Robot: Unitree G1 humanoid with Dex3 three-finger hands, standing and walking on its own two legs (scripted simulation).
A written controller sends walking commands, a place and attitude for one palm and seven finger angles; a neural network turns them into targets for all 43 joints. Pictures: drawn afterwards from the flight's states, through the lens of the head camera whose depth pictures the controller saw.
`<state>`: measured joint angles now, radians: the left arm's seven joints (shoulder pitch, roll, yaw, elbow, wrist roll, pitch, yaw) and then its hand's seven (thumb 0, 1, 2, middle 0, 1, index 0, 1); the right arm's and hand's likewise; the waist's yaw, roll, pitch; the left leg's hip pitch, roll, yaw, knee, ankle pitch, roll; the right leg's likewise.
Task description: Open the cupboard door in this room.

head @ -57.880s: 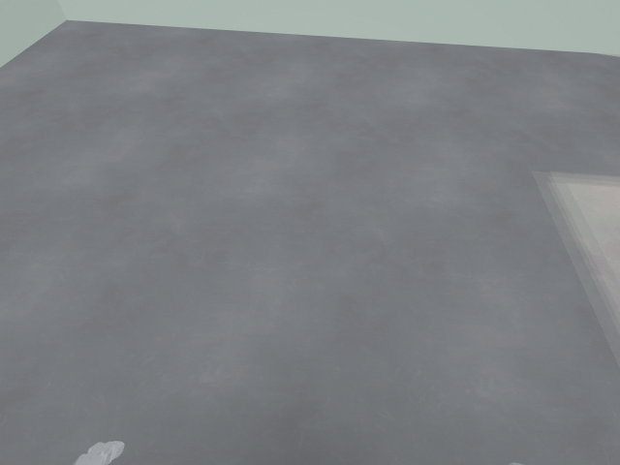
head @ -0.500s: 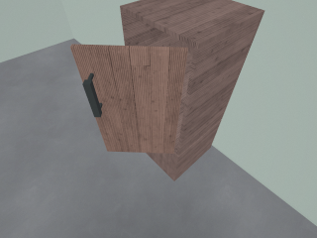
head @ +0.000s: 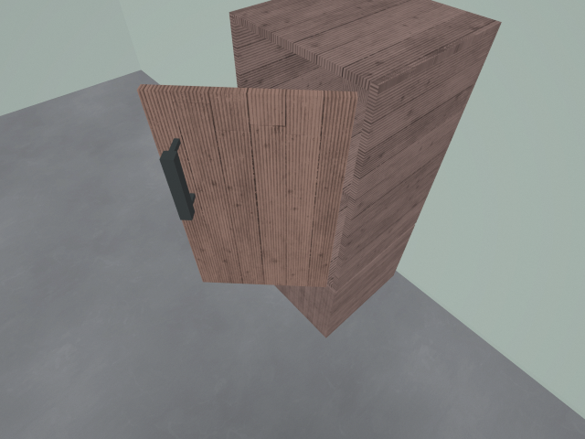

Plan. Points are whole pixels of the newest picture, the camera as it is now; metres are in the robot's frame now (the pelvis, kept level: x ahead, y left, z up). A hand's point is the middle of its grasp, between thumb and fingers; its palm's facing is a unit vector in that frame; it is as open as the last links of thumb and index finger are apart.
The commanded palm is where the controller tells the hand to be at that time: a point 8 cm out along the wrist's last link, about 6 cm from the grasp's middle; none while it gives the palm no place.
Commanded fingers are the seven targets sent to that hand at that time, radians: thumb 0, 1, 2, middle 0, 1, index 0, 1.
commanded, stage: raise the hand with hooked fingers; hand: left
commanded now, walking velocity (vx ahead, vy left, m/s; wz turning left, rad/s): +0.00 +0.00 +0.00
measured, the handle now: (181, 180) +0.55 +0.25 +0.01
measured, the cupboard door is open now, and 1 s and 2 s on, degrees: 46 46 46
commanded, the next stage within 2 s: none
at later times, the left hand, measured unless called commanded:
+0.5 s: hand (163, 432) +0.14 +0.18 -0.07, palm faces +0.06 -1.00 +0.01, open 8.7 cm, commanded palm +0.13 +0.25 -0.04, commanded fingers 0.00 0.36 0.67 -0.24 -0.64 -0.24 -0.64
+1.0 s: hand (122, 379) +0.19 +0.24 -0.02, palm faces +0.05 -1.00 -0.06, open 11.7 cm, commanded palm +0.17 +0.30 -0.01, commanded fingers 0.00 -0.22 0.42 -0.28 -1.02 -0.28 -1.02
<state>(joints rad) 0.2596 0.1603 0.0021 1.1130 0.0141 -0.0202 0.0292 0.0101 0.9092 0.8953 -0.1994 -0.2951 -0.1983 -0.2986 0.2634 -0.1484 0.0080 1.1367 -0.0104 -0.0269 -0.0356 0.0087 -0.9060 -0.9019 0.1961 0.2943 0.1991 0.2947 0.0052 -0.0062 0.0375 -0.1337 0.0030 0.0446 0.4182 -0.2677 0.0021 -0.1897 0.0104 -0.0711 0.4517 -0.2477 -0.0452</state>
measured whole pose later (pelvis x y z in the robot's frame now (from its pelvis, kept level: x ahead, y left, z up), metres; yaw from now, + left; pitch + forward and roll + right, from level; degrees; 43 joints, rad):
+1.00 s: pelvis -0.04 +0.02 -0.07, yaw +1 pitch +12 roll -2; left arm 0.29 0.28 0.28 0.11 -0.31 -0.37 -0.33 0.01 0.00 0.51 -0.26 -0.87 -0.26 -0.88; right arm 0.31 -0.26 0.00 0.57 0.04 -0.23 -0.07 0.02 -0.90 -0.90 0.20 0.30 0.20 0.30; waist -0.02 0.02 -0.10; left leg -0.75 0.01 0.01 1.02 -0.48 0.03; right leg -0.75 -0.01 -0.11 0.97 -0.42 -0.03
